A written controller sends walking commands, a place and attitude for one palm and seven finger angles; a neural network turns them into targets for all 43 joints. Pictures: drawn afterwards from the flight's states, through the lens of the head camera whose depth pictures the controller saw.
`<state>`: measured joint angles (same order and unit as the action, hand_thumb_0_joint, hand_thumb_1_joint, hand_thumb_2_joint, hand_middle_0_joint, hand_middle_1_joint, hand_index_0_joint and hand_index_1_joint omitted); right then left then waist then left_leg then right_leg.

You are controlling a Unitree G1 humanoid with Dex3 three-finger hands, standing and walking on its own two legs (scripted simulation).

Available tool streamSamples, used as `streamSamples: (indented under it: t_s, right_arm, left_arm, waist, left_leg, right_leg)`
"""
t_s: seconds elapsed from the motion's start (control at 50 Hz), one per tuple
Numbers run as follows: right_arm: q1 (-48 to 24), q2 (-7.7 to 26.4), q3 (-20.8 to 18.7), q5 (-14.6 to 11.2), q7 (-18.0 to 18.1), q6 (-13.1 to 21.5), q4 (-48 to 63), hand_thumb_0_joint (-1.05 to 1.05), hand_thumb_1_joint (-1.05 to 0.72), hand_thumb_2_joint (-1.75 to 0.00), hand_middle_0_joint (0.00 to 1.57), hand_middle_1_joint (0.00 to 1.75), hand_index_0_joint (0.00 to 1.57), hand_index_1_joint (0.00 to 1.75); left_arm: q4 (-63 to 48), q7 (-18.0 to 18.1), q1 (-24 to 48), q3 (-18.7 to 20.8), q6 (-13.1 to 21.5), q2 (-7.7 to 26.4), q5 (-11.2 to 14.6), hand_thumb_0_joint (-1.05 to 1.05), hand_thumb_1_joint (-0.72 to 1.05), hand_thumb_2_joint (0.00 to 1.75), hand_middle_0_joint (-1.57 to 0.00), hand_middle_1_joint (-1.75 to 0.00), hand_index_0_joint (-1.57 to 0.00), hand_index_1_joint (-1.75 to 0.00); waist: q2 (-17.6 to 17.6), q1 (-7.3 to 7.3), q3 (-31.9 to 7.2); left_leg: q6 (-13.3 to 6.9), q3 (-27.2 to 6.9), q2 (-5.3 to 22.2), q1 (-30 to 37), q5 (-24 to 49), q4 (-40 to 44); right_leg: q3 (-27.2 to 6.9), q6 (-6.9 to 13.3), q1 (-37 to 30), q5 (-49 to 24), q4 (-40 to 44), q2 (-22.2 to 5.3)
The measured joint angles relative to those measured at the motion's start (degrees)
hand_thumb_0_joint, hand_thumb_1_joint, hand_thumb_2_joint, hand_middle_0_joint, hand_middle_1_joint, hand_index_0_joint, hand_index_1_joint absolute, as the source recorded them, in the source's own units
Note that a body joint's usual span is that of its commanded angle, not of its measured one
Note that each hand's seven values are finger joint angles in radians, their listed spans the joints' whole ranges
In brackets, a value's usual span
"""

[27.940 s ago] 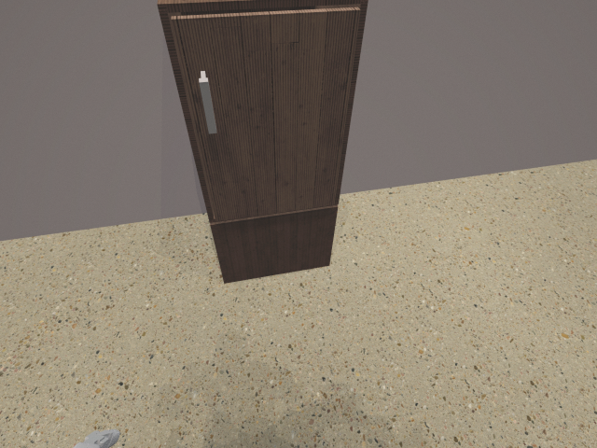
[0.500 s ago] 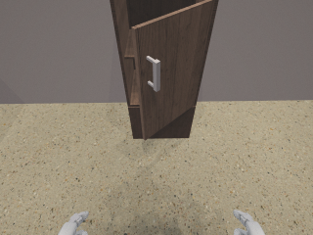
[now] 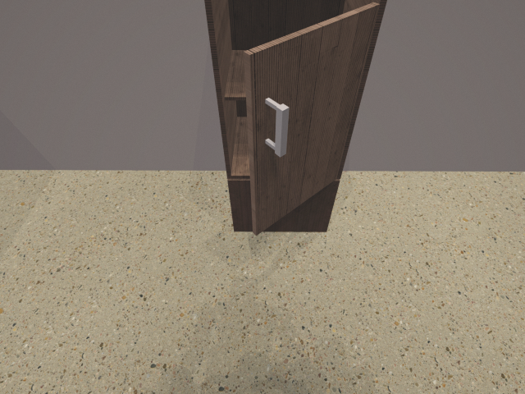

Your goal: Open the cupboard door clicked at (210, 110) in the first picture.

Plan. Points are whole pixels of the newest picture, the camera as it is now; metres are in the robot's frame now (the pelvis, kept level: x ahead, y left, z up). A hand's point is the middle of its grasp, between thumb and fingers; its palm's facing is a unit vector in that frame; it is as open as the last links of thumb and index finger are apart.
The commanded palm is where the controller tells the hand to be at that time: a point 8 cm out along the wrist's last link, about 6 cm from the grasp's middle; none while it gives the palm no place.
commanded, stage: let the arm hang, fingers relaxed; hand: left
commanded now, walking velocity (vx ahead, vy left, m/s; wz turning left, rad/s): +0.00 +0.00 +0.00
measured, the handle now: (275, 127) +0.64 +0.01 +0.04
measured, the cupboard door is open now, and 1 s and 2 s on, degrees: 41 41 41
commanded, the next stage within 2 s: look to check the result in 0.38 s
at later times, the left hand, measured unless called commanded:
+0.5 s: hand out of the picture +0.04 +0.16 -0.17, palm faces +0.00 -0.98 -0.21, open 7.4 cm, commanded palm none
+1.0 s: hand out of the picture +0.04 +0.16 -0.17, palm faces +0.01 -0.97 -0.24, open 7.4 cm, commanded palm none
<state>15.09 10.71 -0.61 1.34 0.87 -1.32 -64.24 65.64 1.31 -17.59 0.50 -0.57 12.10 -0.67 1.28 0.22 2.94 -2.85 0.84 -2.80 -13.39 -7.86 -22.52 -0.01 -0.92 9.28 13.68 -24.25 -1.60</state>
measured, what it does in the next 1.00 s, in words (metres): stands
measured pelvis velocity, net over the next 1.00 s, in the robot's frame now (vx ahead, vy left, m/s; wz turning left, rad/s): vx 0.03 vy -0.03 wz -0.01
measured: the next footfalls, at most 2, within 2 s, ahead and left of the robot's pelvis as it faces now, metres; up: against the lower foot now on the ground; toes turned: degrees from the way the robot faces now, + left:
none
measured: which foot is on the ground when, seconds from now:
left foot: down 0.00-1.00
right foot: down 0.00-1.00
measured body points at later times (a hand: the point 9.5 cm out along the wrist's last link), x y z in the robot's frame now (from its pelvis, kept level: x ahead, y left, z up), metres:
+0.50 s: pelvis +0.01 -0.02 +0.00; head +0.03 -0.03 +0.45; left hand +0.04 +0.21 -0.15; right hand +0.02 -0.25 -0.16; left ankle +0.05 +0.09 -0.74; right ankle -0.01 -0.14 -0.74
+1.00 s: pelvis +0.03 -0.03 +0.00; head +0.04 -0.04 +0.45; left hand +0.04 +0.21 -0.15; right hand +0.06 -0.28 -0.16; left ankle +0.05 +0.09 -0.74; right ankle -0.01 -0.14 -0.74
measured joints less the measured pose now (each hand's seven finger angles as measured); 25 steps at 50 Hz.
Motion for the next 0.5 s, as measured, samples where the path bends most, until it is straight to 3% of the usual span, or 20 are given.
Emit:
streamSamples:
  t_s: [0.24, 0.5]
  right_arm:
    - [-1.64, 0.15, -0.10, 0.11, -0.09, 0.76, -0.51, 0.00, -0.91, -0.90, 0.20, 0.30, 0.20, 0.30]
    - [-1.90, -0.03, 0.21, 0.12, 0.19, 0.92, -1.34, 0.00, -0.91, -0.90, 0.20, 0.30, 0.20, 0.30]
  left_arm:
    - [-0.65, 0.04, 3.99, -0.38, 1.00, -1.51, 0.06, 0.01, 0.91, 0.90, -0.20, -0.30, -0.20, -0.30]
    - [-0.38, 0.05, 4.77, -0.41, 1.16, -2.55, 0.30, 0.01, 0.91, 0.90, -0.20, -0.30, -0.20, -0.30]
  waist:
    - [-0.16, -0.80, -1.40]
    - [-0.40, -0.99, -0.33]
  left_leg:
    - [0.74, 0.26, 0.65, 1.06, -0.12, 0.70]
    - [1.77, -0.20, 1.71, 1.66, -0.85, 0.76]
  right_leg:
    - [-0.35, 0.32, -0.65, 0.14, 0.25, 0.62]
    - [0.03, 1.29, -1.77, 0.30, 1.44, 1.71]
